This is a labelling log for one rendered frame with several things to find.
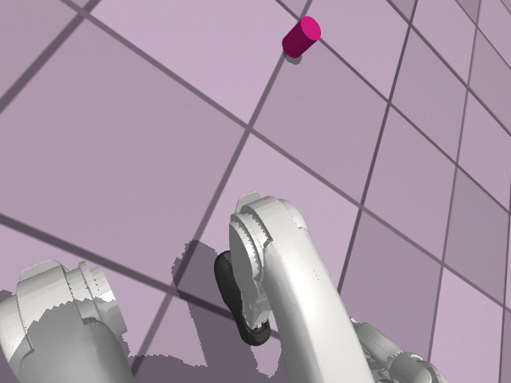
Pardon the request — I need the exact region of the right robot arm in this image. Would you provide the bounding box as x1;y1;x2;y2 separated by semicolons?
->
389;352;450;383

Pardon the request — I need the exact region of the right robot foot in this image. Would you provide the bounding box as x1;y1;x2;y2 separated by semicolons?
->
214;251;271;346

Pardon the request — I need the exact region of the right robot hand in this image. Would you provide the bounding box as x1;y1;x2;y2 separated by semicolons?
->
349;316;405;383

